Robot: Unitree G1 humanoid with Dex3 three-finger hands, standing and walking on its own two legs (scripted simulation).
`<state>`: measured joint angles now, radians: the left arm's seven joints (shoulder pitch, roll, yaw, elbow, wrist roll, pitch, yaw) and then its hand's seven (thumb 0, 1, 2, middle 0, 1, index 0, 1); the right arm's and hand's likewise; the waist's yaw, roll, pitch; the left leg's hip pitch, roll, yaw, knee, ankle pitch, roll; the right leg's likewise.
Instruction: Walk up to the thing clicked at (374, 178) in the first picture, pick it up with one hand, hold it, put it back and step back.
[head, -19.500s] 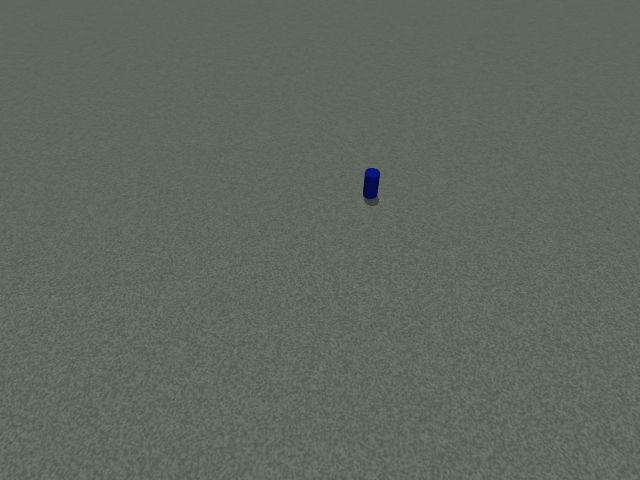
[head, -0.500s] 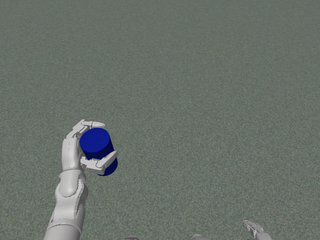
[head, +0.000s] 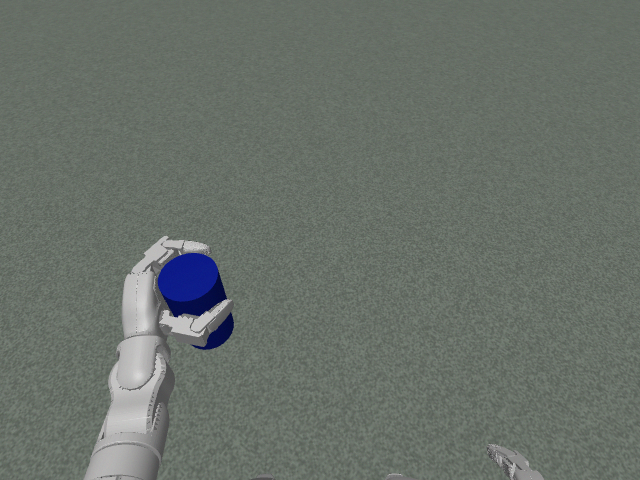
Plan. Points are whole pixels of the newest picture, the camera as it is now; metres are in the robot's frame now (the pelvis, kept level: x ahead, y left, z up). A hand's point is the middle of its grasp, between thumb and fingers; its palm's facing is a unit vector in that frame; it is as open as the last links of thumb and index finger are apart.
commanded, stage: hold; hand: left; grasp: from the side
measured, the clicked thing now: (200, 304) +0.34 +0.17 +0.01
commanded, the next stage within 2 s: crouch in 0.72 s
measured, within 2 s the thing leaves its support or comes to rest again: neither
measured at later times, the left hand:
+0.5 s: hand (190, 295) +0.34 +0.18 +0.05, palm faces +0.17 -0.99 -0.02, open 9.8 cm
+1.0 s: hand (188, 298) +0.33 +0.18 +0.04, palm faces +0.18 -0.98 -0.01, open 9.9 cm
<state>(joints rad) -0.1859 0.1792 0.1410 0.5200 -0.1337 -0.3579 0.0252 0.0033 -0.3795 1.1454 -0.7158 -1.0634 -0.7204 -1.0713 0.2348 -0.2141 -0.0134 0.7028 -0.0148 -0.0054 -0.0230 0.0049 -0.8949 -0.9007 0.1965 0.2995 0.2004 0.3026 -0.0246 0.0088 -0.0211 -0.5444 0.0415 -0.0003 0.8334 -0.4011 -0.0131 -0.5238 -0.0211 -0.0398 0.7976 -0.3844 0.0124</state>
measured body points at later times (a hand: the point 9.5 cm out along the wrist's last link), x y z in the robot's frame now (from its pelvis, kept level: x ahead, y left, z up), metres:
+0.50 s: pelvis +0.00 +0.00 +0.00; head +0.04 +0.01 +0.45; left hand +0.32 +0.23 +0.05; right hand +0.12 -0.25 -0.11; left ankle +0.01 +0.12 -0.70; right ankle +0.01 -0.13 -0.70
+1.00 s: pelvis +0.00 +0.00 +0.00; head +0.04 +0.01 +0.45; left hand +0.32 +0.23 +0.04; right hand +0.11 -0.25 -0.11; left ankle +0.01 +0.12 -0.70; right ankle +0.01 -0.13 -0.70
